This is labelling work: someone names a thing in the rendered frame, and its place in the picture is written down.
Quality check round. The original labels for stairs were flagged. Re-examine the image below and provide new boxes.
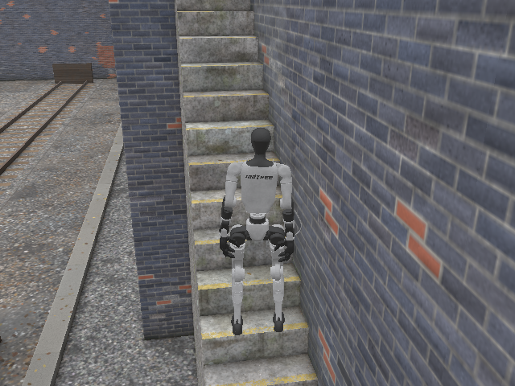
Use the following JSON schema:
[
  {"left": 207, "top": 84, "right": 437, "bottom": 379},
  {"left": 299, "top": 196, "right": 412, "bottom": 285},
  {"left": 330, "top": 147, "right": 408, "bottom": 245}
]
[{"left": 175, "top": 0, "right": 318, "bottom": 386}]

